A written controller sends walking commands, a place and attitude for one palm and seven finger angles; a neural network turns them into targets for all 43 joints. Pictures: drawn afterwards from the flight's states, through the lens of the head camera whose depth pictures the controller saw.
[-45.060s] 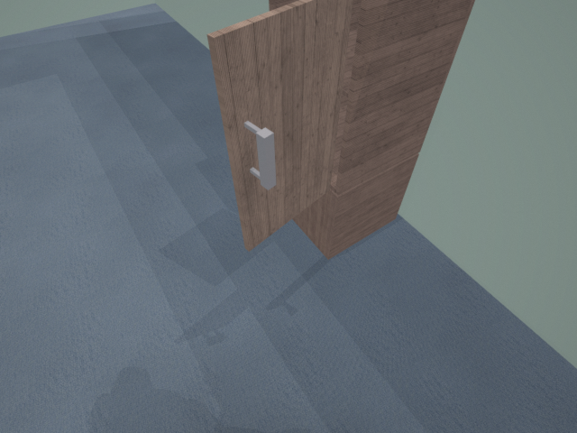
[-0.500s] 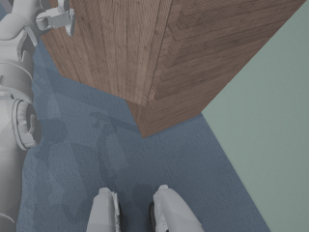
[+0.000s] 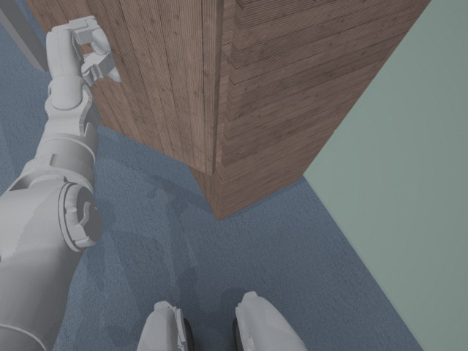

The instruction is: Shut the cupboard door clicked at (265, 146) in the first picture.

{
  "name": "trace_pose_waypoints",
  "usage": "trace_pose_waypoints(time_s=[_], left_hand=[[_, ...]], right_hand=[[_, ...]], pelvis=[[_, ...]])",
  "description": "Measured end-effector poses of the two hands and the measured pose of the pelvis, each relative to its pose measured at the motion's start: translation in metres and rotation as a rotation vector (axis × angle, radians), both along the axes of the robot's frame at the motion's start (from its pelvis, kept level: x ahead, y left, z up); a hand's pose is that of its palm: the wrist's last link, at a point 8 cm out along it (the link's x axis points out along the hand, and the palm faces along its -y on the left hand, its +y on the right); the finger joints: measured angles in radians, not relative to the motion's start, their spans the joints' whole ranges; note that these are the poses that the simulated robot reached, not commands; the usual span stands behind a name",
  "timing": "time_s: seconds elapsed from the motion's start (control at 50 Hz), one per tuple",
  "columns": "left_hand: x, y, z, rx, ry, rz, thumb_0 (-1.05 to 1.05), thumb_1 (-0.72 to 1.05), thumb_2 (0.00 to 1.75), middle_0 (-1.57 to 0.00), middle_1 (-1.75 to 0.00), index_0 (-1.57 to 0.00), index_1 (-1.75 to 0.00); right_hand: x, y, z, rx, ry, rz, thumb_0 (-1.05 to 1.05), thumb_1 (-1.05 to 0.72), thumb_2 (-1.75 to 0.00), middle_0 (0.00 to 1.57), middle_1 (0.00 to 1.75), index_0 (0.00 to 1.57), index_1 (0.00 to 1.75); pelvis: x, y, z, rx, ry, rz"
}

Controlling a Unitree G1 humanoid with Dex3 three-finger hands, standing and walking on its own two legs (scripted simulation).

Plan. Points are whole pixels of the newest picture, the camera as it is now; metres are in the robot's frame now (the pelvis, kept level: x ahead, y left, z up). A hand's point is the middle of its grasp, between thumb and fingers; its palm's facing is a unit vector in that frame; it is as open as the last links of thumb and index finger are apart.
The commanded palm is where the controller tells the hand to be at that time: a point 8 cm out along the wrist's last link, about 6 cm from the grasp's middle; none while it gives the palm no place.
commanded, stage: pull the fist back off the door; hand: left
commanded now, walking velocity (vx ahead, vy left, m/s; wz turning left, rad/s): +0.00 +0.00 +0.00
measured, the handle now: (31, 22) +0.66 +0.22 +0.10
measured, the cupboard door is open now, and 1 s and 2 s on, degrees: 36 36 36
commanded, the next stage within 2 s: draw the hand back to the body in 0.46 s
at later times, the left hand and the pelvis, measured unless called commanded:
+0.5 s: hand (105, 104) +0.48 +0.11 +0.10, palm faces +0.08 -1.00 -0.03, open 3.1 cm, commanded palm +0.46 +0.17 +0.10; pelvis +0.02 -0.02 +0.03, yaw +3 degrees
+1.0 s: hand (34, 145) +0.39 +0.16 +0.16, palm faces +0.07 -1.00 -0.01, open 3.1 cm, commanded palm +0.34 +0.22 +0.17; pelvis +0.01 +0.00 +0.06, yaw +2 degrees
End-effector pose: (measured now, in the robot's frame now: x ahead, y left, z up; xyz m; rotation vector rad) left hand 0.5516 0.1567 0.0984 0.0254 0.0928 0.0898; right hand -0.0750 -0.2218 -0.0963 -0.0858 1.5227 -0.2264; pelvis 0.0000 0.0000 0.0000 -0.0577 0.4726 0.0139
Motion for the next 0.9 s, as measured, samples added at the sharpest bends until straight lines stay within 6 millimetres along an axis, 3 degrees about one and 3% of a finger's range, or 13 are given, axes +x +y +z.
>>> trace_pose_waypoints(time_s=[0.08, 0.18, 0.36, 0.44, 0.52, 0.6, 0.68, 0.8, 0.9], left_hand=[[-0.013, 0.007, 0.006, -0.029, -0.023, 0.026, 0.01, 0.90, 0.91, -1.29, -1.50, -1.29, -1.50], [-0.032, 0.018, 0.010, 0.017, -0.065, 0.030, 0.02, 0.90, 0.90, -1.29, -1.50, -1.29, -1.50], [-0.078, 0.016, -0.007, -0.022, -0.061, -0.001, 0.02, 0.90, 0.90, -1.29, -1.50, -1.29, -1.50], [-0.091, 0.009, -0.003, -0.011, -0.101, -0.010, 0.02, 0.90, 0.90, -1.30, -1.50, -1.30, -1.50], [-0.091, 0.007, 0.004, 0.010, -0.111, -0.016, 0.02, 0.90, 0.90, -1.30, -1.50, -1.30, -1.50], [-0.089, 0.010, 0.010, 0.005, -0.102, -0.003, 0.02, 0.90, 0.90, -1.30, -1.50, -1.30, -1.50], [-0.095, 0.020, 0.016, 0.001, -0.110, 0.009, 0.02, 0.90, 0.90, -1.30, -1.50, -1.30, -1.50], [-0.132, 0.042, 0.031, 0.016, -0.125, 0.012, 0.02, 0.90, 0.90, -1.29, -1.50, -1.29, -1.50], [-0.163, 0.055, 0.042, 0.000, -0.118, 0.003, 0.02, 0.90, 0.90, -1.29, -1.50, -1.30, -1.50]], right_hand=[[0.009, -0.011, 0.011, -0.006, -0.014, 0.001, 0.01, -0.91, -0.90, 0.21, 0.30, 0.20, 0.29], [0.035, -0.032, 0.016, -0.027, -0.054, 0.031, 0.01, -0.91, -0.90, 0.21, 0.30, 0.20, 0.29], [0.116, -0.062, 0.020, -0.081, -0.206, 0.116, 0.01, -0.91, -0.90, 0.20, 0.30, 0.20, 0.29], [0.152, -0.063, 0.018, -0.088, -0.298, 0.148, 0.01, -0.91, -0.90, 0.20, 0.30, 0.20, 0.29], [0.173, -0.057, 0.014, -0.077, -0.363, 0.163, 0.01, -0.91, -0.90, 0.20, 0.30, 0.20, 0.29], [0.177, -0.047, 0.011, -0.055, -0.388, 0.161, 0.01, -0.91, -0.90, 0.20, 0.30, 0.20, 0.29], [0.165, -0.038, 0.009, -0.028, -0.374, 0.142, 0.01, -0.91, -0.90, 0.20, 0.30, 0.20, 0.29], [0.143, -0.028, 0.016, 0.002, -0.343, 0.103, 0.01, -0.91, -0.90, 0.20, 0.30, 0.20, 0.29], [0.142, -0.027, 0.031, -0.020, -0.364, 0.106, 0.01, -0.91, -0.90, 0.21, 0.30, 0.20, 0.29]], pelvis=[[0.010, -0.005, 0.012, 0.014, -0.032, -0.008], [0.019, -0.011, 0.021, 0.026, -0.066, 0.000], [0.027, -0.015, 0.029, 0.038, -0.116, 0.023], [0.026, -0.015, 0.029, 0.042, -0.134, 0.028], [0.022, -0.016, 0.026, 0.046, -0.144, 0.031], [0.017, -0.016, 0.025, 0.049, -0.147, 0.029], [0.015, -0.014, 0.027, 0.051, -0.156, 0.018], [0.017, -0.010, 0.041, 0.055, -0.214, 0.006], [0.016, -0.006, 0.053, 0.050, -0.274, 0.017]])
